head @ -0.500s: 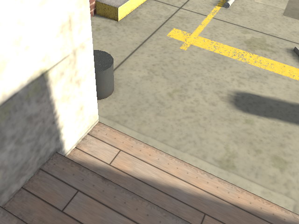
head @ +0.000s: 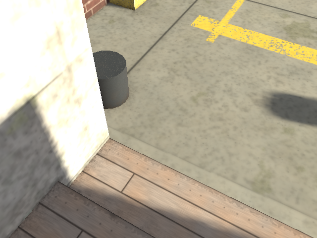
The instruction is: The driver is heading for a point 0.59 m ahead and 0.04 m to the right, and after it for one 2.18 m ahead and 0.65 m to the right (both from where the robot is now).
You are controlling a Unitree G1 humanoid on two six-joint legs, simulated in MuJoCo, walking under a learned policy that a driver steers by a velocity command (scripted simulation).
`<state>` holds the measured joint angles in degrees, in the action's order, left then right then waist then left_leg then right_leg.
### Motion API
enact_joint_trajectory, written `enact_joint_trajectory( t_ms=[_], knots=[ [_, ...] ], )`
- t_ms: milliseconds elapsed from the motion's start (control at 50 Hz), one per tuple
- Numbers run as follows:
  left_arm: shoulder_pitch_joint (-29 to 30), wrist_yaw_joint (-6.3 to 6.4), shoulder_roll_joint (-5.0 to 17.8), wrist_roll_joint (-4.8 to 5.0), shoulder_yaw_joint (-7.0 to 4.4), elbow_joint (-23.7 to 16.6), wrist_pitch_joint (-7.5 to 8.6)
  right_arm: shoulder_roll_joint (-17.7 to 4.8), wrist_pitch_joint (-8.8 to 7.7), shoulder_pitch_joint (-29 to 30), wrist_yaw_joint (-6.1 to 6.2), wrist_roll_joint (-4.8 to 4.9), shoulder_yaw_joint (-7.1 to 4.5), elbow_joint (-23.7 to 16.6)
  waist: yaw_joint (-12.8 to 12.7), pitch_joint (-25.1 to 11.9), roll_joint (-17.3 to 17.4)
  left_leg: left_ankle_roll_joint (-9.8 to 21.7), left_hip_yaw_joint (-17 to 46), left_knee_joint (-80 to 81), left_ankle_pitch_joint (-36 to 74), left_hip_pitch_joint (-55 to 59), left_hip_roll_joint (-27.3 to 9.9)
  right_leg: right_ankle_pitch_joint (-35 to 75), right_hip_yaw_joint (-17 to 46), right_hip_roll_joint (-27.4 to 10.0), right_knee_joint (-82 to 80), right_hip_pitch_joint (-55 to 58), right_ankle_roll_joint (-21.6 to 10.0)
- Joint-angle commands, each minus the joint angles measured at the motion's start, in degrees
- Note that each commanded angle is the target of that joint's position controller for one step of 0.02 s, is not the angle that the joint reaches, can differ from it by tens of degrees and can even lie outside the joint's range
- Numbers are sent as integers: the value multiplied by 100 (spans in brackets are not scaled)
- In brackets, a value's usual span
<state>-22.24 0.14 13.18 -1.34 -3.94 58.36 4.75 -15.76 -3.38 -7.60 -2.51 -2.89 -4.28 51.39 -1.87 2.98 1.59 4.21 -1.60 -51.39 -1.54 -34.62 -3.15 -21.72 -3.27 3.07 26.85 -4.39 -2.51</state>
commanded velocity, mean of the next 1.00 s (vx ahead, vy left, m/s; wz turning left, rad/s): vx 0.39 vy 0.00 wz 0.00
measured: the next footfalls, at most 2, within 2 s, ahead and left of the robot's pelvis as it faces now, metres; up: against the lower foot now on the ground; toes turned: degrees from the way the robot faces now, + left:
left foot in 0.18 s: +0.27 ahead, +0.09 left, -0.13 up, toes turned +4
right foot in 0.74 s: +0.62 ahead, -0.16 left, -0.26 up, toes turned -3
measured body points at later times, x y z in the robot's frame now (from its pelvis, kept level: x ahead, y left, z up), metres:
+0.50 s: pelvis +0.30 +0.01 -0.13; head +0.32 +0.01 +0.32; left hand +0.46 +0.24 -0.26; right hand +0.21 -0.22 -0.28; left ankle +0.23 +0.08 -0.86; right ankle +0.40 -0.11 -0.82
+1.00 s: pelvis +0.52 -0.07 -0.25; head +0.54 -0.09 +0.20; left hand +0.47 +0.16 -0.40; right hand +0.63 -0.31 -0.40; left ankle +0.54 +0.04 -0.79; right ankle +0.58 -0.16 -0.99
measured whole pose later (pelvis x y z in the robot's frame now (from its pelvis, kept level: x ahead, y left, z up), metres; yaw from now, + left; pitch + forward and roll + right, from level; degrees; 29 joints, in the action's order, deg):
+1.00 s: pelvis +0.52 -0.07 -0.25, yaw +1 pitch +0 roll +1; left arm -22.6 -0.4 9.8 -2.0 -0.5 60.9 2.7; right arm -10.8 2.4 -9.4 1.8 -2.0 -2.9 52.8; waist -1.6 1.6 0.9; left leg 2.6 -0.8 -97.7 -24.4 -49.4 2.4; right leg -11.2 -5.8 -0.9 29.9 -19.0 -4.0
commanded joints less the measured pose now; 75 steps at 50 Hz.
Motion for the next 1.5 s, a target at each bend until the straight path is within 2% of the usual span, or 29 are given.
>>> enact_joint_trajectory(
  t_ms=[20, 100, 160, 180, 220, 240, 260, 280, 340, 420, 460, 580, 640, 680, 740, 760, 780, 820, 860, 900, 940, 1060, 1140, 1200, 1220, 1240, 1260, 1320, 1500],
  knots=[
    [798, 54, 398, 134, -3, -365, 336, -157, -124, 21, -82, 81, -1, -125, 432, 433, -373, 49, 72, 1494, 2649, 1333, -35, 15, 813, -879, -1122, -1645, -570],
    [489, 78, 520, 52, 0, -104, 213, -346, -15, 85, -29, 167, -6, -18, 331, 582, -327, -141, -339, 2233, 2805, 2408, 142, -26, 699, -905, -204, -1590, -571],
    [701, 303, 662, -50, -61, 50, 8, -660, -137, -1980, 198, -16, -153, 669, 1295, -3, 78, 50, -79, 3744, 2871, 3621, -122, 1254, 218, -444, 3266, -879, -439],
    [1071, 271, 743, 26, -120, -33, -51, -813, -143, -2638, 227, 9, -231, 865, 1759, -191, 789, 382, 248, 4184, 2851, 4167, -460, -876, -59, 299, 5745, -1529, -384],
    [-700, 219, 140, 269, 1, -175, 70, -827, -248, -2698, 104, 16, 12, 855, 385, -990, 1318, 58, 1266, 1525, 5049, 6059, -1606, -1558, 1441, 67, 6417, -3895, -774],
    [-718, 232, 221, 104, 1, 72, 78, -570, -197, -2425, 85, 68, 38, 809, 390, -725, 816, 282, 1591, 1819, 4232, 5501, -1599, -817, 1273, -88, 6090, -4309, -652],
    [-415, 193, 304, -128, 20, -117, -29, -1036, -165, -1809, 237, 242, -128, 655, 203, -723, 1028, 1265, 2567, 2587, 925, 4698, -2194, -365, 1043, -363, 5720, -4656, -305],
    [256, 94, 586, -352, -20, -177, -154, -703, -161, -1054, 312, 286, -45, 435, 66, -497, -121, 1282, 2794, 3321, -885, 3517, -1892, 216, 951, -711, 5041, -4076, 69],
    [1097, -32, 402, -273, 22, -496, -352, -614, -289, -1713, 396, 194, -13, 782, 118, 89, -213, 1399, 2338, 3244, 990, 1860, -1632, 611, 835, -1014, 3728, -3277, 541],
    [1291, -137, 186, -186, 188, -590, -347, -566, -315, -1572, 323, 202, -39, 774, 84, -416, 272, 717, 973, 3310, 2163, 1672, -854, 2083, 238, -633, 3121, -1941, 187],
    [1571, -132, 360, -164, 122, -690, -325, -35, -331, -1845, 268, 273, 48, 880, 112, -205, 9, 701, 734, 3035, 1437, 2224, -664, 2801, 410, -738, 2678, -2548, -30],
    [3060, -232, 393, -158, 57, -1204, -102, -105, -311, -2713, 543, 49, -10, 1110, 838, 373, 101, 1026, 1685, 1899, 34, 4537, -1154, 2657, 965, -925, 1739, -5072, -117],
    [3232, -445, 49, 19, 162, -1327, -72, 190, -359, -2129, 598, 90, 49, 916, 884, 665, -180, 611, 996, 1835, -1262, 2581, -595, 4587, 590, -953, -311, -2869, 0],
    [2607, -449, 174, 58, 116, -1074, -136, 224, -291, -2217, 609, 91, 84, 898, 888, 613, -258, 514, 913, 1203, -793, 2164, -426, 4715, 342, -827, -600, -1878, 20],
    [-391, -319, 560, -224, -71, 145, -41, 1, -131, -2427, 499, 239, 29, 990, -192, -611, -892, 210, 136, -2208, -751, 1524, 246, 5937, -423, -577, -1065, 1075, -82],
    [-904, -405, 1156, -273, -208, 264, 0, 312, -76, -3295, 540, 560, -15, 1126, -130, -1682, -2044, -197, -247, -5155, -5520, -288, 1068, 10011, 521, -1959, 837, 3353, -551],
    [-1225, -492, 1318, -68, -245, 122, -53, 43, -119, -3215, 667, 853, -23, 939, -441, -2970, -1774, -201, 385, -6818, -5685, -1418, 985, 10482, 1659, -3054, 1603, 4412, -1172],
    [-488, -307, 784, -14, -68, -174, -188, 138, -109, -1934, 664, 551, 11, 628, -468, -2385, -483, -167, 322, -6642, -4356, -2345, 573, 7020, 1689, -2945, 639, 3032, -1311],
    [135, 28, 423, -10, 100, -289, -183, 257, 199, -1319, 468, 139, 54, 401, -133, -1413, -394, -257, 283, -5954, -3296, -1707, 271, 4394, 1987, -2903, -416, 502, -1549],
    [268, 20, 491, -96, 165, -197, -174, 487, 550, -1275, 399, 51, 135, 251, 237, -758, -498, -156, 269, -5787, -3173, -1000, 362, 4037, 1793, -2655, -733, -1296, -1614],
    [566, -59, 580, -124, 183, -291, -102, 558, 714, -1290, 394, 62, 168, 173, 520, -605, -576, -85, 165, -5292, -2664, -569, 481, 3964, 1299, -2293, -922, -2135, -1528],
    [112, 148, 74, 24, 415, -58, -90, 669, 551, -610, 381, 37, 316, -41, 593, -456, -356, -424, 221, -1561, -308, -405, 68, 2136, 720, -1544, -880, -1777, -976],
    [-327, 113, 427, -37, 306, -35, -185, 485, 502, 31, 260, 274, 376, -58, -3, -89, -1309, -454, -142, 1244, -1143, 1582, 395, -78, 1005, -1600, -1475, -1966, -779],
    [-903, 129, 139, -165, 307, 117, -290, 307, 232, -818, 356, 213, 349, 341, 99, 188, -564, -430, 362, 2840, -839, 3037, 5, -536, 1157, -1436, -1028, -2376, -302],
    [-969, 107, 2, -109, 288, 105, -267, 224, 83, -1174, 379, 123, 370, 346, 178, 49, -235, -439, 1374, 3125, -525, 3464, -935, -307, 884, -1188, -310, -2437, -33],
    [-1376, 65, -533, 151, 381, 73, -251, -79, 127, -868, 423, 78, 359, 350, -213, 83, 839, 50, 2156, 3183, 107, 3140, -1615, -112, 473, -790, -339, -2529, 156],
    [-877, 82, -164, 99, 290, 141, -343, 310, 171, -644, 407, 146, 424, 372, 16, 114, 600, 157, 1967, 3358, -946, 2171, -1208, 361, 504, -776, -429, -1626, 216],
    [-562, -12, -43, -17, 177, 159, -469, 412, 157, -482, 392, 259, 429, 398, -58, 128, 516, -246, 1419, 3658, -2291, 1370, -496, 1015, 495, -735, -420, -539, 248],
    [-377, 108, -270, 27, 197, 533, -391, 466, 109, -1078, 459, 298, 450, 836, 38, -43, 138, -258, 1174, 3383, -994, 1998, -382, 1233, 557, -869, -645, -424, 310]
  ],
)
Velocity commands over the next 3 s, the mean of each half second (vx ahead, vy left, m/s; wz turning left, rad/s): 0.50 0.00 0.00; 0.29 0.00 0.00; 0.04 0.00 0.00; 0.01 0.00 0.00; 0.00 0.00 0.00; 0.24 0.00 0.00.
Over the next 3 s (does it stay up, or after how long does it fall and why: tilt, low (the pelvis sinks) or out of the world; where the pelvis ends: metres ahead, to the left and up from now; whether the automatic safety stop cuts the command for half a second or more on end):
stays up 0.69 -0.09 -0.26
